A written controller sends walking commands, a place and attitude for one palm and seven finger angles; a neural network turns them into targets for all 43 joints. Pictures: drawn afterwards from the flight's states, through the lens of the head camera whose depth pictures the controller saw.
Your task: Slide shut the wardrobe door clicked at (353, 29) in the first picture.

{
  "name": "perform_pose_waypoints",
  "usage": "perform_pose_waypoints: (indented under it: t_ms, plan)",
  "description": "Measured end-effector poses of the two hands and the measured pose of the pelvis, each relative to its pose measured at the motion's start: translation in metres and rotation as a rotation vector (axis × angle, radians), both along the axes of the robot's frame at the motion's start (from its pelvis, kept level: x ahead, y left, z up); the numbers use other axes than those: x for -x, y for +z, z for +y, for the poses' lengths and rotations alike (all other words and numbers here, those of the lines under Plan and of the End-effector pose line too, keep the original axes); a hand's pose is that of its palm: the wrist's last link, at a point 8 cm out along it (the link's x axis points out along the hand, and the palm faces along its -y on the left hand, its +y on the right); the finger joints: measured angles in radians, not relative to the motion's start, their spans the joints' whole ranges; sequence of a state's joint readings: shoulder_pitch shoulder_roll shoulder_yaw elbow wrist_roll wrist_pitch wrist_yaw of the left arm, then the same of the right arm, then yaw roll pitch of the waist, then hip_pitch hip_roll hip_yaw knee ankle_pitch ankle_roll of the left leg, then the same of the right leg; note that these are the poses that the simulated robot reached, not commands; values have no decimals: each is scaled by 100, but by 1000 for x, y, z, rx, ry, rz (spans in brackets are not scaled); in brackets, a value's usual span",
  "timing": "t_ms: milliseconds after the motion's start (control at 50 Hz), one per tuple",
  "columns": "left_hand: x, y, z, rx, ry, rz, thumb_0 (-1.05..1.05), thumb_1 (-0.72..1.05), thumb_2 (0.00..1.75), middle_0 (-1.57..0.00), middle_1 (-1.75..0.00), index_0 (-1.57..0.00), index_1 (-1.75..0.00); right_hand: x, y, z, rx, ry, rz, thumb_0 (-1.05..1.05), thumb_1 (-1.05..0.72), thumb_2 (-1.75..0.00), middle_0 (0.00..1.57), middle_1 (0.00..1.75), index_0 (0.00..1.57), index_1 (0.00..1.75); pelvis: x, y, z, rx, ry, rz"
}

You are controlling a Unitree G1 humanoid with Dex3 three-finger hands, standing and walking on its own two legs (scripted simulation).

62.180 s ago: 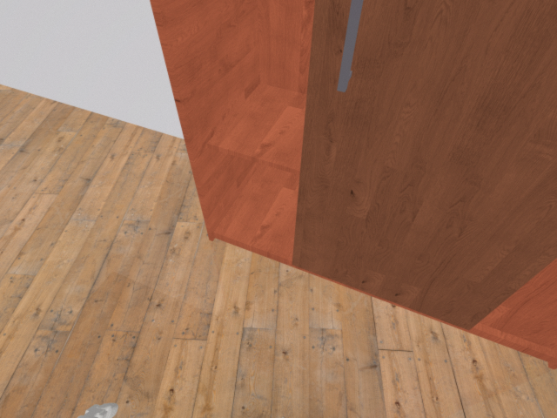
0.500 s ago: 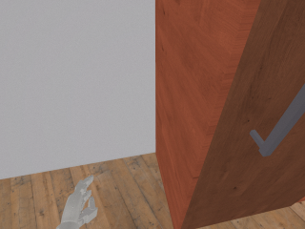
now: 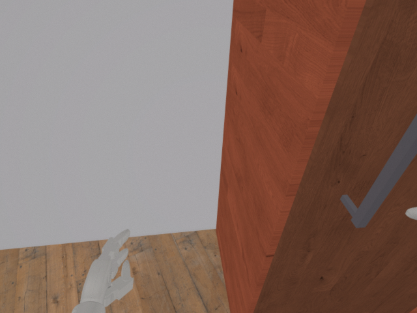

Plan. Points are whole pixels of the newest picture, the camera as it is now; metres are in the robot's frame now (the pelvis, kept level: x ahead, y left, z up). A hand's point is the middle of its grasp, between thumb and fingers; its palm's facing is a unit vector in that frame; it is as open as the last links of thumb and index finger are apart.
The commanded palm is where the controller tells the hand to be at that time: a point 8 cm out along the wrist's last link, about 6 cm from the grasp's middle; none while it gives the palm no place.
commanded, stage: draw the hand back to the body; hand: right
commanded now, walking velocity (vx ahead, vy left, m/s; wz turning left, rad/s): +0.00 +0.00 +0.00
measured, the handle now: (393, 144) +0.25 -0.27 +0.28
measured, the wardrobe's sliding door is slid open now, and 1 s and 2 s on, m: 0.00 0.00 0.00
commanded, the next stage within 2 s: step back with the hand held close in 1.16 s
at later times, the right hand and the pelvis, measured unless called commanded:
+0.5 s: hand (403, 224) +0.18 -0.29 +0.18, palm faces +0.53 +0.73 -0.43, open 11.6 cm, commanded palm +0.13 -0.32 +0.19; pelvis +0.01 +0.00 +0.01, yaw +1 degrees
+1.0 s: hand (370, 217) +0.20 -0.25 +0.17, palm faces +0.47 +0.79 -0.39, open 9.6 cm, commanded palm +0.16 -0.29 +0.19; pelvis +0.02 +0.01 +0.01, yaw +0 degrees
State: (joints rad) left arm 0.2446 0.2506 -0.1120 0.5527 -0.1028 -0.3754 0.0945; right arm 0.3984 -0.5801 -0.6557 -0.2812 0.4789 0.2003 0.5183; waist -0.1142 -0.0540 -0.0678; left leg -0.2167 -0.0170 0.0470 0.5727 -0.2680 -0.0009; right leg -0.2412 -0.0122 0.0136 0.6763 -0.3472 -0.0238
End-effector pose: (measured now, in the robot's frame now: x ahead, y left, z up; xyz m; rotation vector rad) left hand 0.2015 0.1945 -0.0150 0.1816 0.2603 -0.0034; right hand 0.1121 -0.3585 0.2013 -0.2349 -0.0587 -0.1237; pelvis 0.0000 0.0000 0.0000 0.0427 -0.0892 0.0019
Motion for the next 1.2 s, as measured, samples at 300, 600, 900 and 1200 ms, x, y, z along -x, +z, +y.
perform_pose_waypoints:
  t_ms: [300, 600, 900, 1200]
  plan:
    - [44, -31, 35, -80, 97, 202, 2, 90, 90, -20, -30, -20, -30, 6, -3, 37, 280, -362, -146, -1, 26, -34, 25, 99, 25, 99, 5, 4, 3, 7, 11, 12]
    - [21, -50, 16, -38, 102, 303, 2, 90, 90, -20, -30, -21, -30, -42, -4, 49, 289, -343, -174, 0, -20, -58, 23, 68, 23, 68, -22, 7, -5, 33, 20, 23]
    - [-19, -40, 13, -76, 24, 307, 2, 90, 90, -20, -30, -20, -30, -47, -13, 68, 223, -332, -163, 3, -45, -73, 18, 39, 22, 38, -25, 11, 7, 32, -13, 15]
    - [3, -44, 33, -48, 59, 333, 2, 90, 90, -20, -30, -21, -30, -47, -15, 80, 210, -335, -124, 6, -59, -79, 14, 28, 18, 30, -17, 14, 23, 31, -4, -8]
